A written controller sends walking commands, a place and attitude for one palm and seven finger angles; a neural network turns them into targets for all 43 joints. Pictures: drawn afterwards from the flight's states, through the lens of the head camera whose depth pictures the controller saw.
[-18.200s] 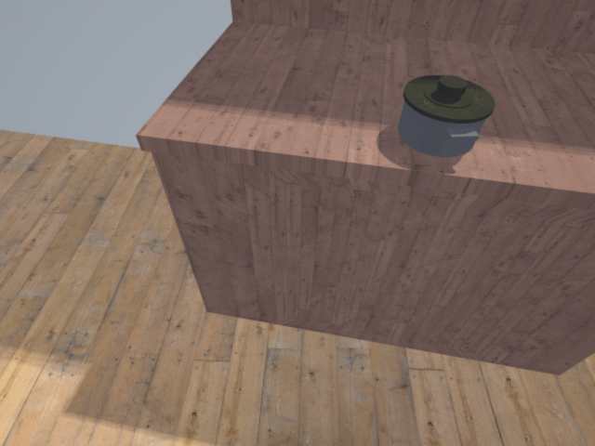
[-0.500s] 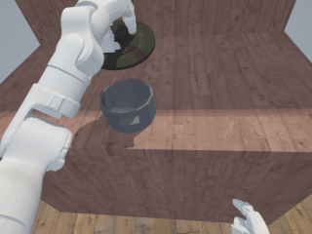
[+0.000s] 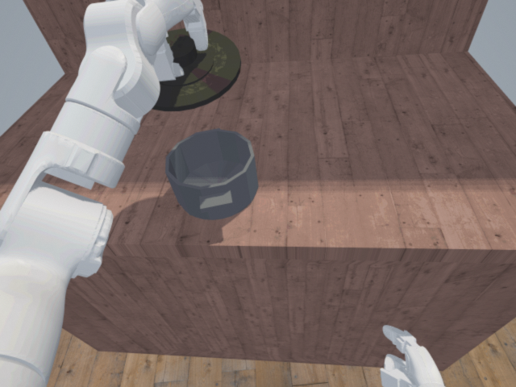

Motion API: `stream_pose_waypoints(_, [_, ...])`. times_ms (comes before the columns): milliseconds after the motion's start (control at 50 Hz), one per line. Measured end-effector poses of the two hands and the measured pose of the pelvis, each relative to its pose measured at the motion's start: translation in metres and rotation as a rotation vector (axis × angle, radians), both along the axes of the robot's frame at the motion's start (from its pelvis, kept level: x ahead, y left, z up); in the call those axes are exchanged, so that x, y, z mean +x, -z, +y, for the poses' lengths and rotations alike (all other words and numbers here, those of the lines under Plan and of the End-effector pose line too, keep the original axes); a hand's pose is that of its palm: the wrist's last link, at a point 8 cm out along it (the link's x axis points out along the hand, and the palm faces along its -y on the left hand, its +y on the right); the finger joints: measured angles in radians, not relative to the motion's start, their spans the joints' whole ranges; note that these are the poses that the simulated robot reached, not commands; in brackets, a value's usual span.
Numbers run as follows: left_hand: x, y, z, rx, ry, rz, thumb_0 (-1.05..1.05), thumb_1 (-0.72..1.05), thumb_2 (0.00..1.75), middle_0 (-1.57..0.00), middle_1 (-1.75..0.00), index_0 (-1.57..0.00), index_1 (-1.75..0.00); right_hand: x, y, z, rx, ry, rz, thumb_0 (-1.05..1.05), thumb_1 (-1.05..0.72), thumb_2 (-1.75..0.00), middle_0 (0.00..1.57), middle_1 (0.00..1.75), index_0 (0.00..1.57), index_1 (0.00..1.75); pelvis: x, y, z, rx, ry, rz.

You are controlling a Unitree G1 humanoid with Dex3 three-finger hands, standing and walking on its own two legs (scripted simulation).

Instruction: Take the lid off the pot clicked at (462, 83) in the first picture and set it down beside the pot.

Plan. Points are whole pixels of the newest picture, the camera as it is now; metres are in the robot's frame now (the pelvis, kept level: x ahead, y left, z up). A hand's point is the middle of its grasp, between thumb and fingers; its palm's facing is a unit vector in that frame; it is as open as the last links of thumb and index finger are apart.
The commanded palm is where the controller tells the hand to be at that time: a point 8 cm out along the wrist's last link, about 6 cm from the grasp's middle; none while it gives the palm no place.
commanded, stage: move the lid sideways beside the pot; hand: left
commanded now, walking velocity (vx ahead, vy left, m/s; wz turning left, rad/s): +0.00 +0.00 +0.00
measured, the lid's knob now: (177, 51) +0.48 +0.11 +0.30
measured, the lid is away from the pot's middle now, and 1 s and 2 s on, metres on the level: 0.02 0.14 0.24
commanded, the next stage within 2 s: lower the lid onto the table in 1.86 s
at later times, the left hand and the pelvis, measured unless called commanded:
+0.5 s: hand (122, 59) +0.44 +0.17 +0.31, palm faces -0.06 -0.01 -1.00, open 8.0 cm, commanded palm +0.41 +0.18 +0.38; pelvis +0.00 +0.00 +0.00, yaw +0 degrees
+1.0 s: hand (72, 64) +0.43 +0.23 +0.32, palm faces -0.05 -0.02 -1.00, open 8.0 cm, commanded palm +0.40 +0.24 +0.38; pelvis +0.00 +0.01 +0.00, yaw +1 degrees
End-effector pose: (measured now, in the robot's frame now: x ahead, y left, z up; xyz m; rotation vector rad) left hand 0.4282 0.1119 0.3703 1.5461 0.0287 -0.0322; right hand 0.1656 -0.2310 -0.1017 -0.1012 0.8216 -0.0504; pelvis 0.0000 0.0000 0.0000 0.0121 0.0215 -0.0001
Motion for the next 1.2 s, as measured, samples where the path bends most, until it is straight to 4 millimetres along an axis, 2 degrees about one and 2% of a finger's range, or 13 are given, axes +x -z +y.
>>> stream_pose_waypoints(520, [-0.003,0.002,0.061,0.014,-0.112,0.021,0.01,0.11,1.01,-0.68,-0.76,-0.7,-0.79,-0.013,0.002,-0.007,-0.027,0.019,0.051,0.02,-0.91,-0.9,0.2,0.3,0.2,0.29,0.0,0.0,0.003,-0.008,-0.01,0.003])
stream_pose_waypoints(740, [-0.007,-0.001,0.078,0.015,-0.131,0.017,0.01,0.11,1.01,-0.69,-0.76,-0.7,-0.79,-0.014,0.003,-0.003,-0.022,0.015,0.065,0.02,-0.91,-0.9,0.2,0.3,0.2,0.29,-0.001,0.0,0.005,-0.011,-0.011,0.006])
stream_pose_waypoints(1040, [-0.022,-0.003,0.118,0.021,-0.214,0.019,0.01,0.11,1.01,-0.68,-0.76,-0.7,-0.79,-0.02,0.002,-0.006,-0.032,0.023,0.084,0.02,-0.91,-0.9,0.2,0.3,0.2,0.29,-0.006,0.001,0.005,-0.016,-0.013,0.002])
stream_pose_waypoints(1200, [-0.024,-0.003,0.137,0.031,-0.25,0.031,0.01,0.11,1.01,-0.69,-0.76,-0.7,-0.79,-0.027,0.003,-0.007,-0.053,0.027,0.105,0.01,-0.91,-0.9,0.2,0.3,0.2,0.29,-0.009,0.001,0.006,-0.02,-0.021,0.004])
